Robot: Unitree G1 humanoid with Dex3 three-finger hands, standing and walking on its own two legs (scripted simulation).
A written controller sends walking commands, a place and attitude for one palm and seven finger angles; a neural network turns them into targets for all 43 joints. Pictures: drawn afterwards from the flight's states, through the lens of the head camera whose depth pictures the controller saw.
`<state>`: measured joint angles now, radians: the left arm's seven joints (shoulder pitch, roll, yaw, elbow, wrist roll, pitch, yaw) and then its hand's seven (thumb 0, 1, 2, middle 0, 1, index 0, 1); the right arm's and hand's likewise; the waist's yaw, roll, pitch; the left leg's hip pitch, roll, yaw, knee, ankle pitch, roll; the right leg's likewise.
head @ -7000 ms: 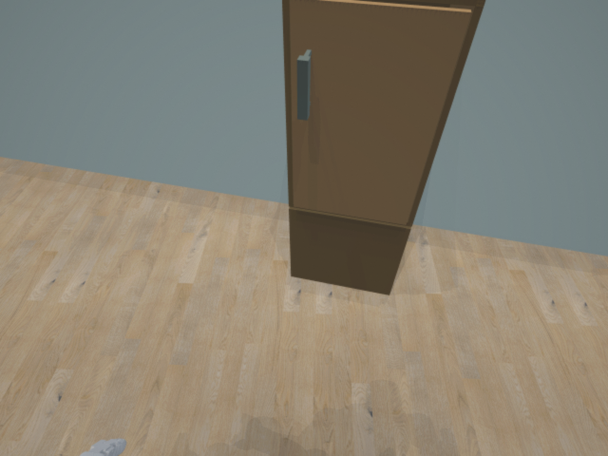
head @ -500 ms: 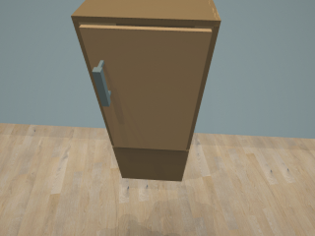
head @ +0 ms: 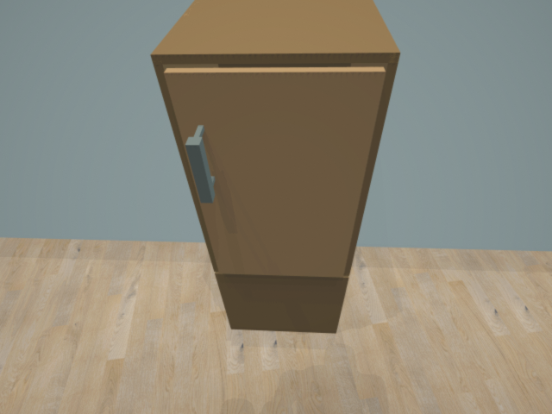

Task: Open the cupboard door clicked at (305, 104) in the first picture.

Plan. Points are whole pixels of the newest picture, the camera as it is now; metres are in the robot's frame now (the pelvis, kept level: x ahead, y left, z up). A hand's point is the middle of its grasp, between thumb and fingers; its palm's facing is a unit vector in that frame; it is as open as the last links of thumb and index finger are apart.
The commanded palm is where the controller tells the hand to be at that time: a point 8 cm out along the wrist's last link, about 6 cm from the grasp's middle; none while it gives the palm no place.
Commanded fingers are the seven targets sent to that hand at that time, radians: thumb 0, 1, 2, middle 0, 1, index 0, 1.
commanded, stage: come to a stop and stand still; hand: left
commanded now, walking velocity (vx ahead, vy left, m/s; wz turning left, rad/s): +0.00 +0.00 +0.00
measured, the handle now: (203, 164) +0.53 +0.17 +0.08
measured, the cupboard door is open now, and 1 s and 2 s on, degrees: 0 0 0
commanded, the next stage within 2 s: look again from close up in 0.70 s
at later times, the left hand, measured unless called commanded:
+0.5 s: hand out of the picture +0.03 +0.16 -0.17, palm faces +0.00 -0.98 -0.19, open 7.3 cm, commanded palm none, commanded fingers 0.00 0.90 0.90 -0.20 -0.30 -0.20 -0.30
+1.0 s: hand out of the picture +0.03 +0.15 -0.17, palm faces +0.01 -0.98 -0.19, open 7.3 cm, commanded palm none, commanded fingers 0.00 0.90 0.90 -0.20 -0.30 -0.20 -0.30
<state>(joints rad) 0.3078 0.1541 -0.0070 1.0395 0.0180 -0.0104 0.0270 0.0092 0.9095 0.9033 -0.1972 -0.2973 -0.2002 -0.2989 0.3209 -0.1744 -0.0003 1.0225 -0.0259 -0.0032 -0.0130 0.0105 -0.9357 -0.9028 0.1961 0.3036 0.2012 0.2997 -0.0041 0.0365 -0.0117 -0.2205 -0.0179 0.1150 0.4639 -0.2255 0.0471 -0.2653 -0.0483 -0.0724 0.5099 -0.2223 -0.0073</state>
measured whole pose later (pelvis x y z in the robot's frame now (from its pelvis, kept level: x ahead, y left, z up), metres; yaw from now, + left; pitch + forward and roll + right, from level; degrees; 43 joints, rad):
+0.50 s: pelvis +0.03 +0.00 +0.00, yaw -1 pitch -1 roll +1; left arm 0.29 0.14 -0.02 1.12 0.01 -0.02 0.03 0.01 0.92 0.90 -0.20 -0.30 -0.20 -0.30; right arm 0.28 -0.15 0.02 1.13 -0.02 -0.03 -0.03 0.00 -0.92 -0.90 0.20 0.30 0.20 0.30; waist 0.00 0.01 0.02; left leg -0.16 -0.01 0.12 0.41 -0.24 0.03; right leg -0.20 -0.03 -0.07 0.45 -0.23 -0.01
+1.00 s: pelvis +0.04 -0.02 +0.01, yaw -1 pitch -1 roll +1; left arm 0.29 0.14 -0.01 1.13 0.01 -0.02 0.03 0.01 0.92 0.90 -0.20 -0.30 -0.20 -0.30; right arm 0.27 -0.14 0.01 1.15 -0.02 -0.02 -0.03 0.00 -0.92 -0.90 0.20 0.30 0.20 0.30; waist 0.00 0.00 0.03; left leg -0.13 0.01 0.11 0.39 -0.24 0.01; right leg -0.18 -0.01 -0.08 0.43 -0.24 -0.03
